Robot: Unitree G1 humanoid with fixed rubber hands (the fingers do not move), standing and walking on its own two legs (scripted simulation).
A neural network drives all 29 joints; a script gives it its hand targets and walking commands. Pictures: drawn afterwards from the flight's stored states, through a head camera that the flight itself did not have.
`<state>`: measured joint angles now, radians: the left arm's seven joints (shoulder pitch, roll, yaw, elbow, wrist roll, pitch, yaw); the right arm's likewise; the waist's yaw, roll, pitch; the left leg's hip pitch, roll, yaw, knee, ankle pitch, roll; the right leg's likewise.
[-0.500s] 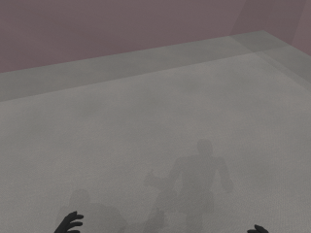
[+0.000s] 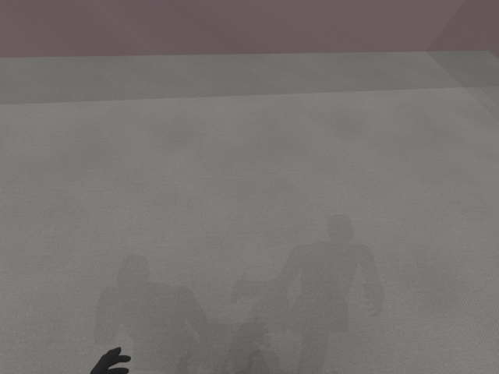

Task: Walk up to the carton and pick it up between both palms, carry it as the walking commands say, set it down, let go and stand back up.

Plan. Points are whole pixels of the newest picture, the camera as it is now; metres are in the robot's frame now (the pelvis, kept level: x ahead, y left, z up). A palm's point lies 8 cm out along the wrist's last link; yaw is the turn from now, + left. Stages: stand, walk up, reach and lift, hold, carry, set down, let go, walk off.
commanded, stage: walk up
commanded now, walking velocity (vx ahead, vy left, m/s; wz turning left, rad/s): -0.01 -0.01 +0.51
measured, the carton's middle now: out of the picture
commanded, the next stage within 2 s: none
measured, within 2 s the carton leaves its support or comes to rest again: neither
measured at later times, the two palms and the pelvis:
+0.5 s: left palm out of the picture +0.04 +0.26 -0.10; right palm out of the picture +0.02 -0.28 -0.07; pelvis -0.06 +0.00 +0.03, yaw +4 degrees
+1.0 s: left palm out of the picture -0.10 +0.29 -0.11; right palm out of the picture +0.09 -0.20 -0.08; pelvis -0.11 +0.01 +0.02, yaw +24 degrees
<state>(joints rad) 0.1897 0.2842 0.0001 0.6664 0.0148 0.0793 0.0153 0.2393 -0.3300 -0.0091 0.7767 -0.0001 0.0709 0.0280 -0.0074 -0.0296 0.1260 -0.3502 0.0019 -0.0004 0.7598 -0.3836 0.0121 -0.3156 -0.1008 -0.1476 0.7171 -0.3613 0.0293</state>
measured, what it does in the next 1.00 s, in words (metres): walks backwards, turning left: right foot, then left foot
